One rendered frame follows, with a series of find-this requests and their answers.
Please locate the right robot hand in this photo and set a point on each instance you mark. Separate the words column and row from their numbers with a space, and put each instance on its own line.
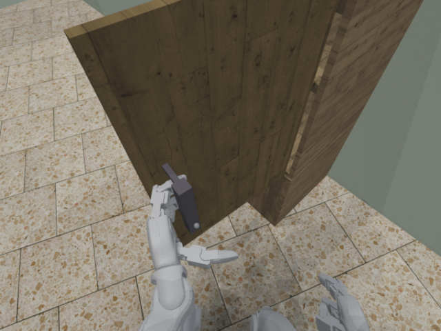
column 345, row 315

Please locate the right robot thigh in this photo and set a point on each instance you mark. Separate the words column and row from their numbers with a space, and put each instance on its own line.
column 268, row 320

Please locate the left robot thigh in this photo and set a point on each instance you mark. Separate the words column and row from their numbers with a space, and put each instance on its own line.
column 193, row 321

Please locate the left robot hand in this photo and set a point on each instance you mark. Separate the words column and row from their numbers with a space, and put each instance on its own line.
column 162, row 237

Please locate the robot thigh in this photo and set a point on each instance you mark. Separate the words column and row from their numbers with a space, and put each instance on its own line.
column 193, row 321
column 268, row 320

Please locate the left robot forearm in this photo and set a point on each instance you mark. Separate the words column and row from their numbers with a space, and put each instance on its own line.
column 173, row 300

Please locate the handle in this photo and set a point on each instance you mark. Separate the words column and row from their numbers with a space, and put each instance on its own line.
column 185, row 199

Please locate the cupboard door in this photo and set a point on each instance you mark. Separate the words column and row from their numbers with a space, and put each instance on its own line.
column 215, row 88

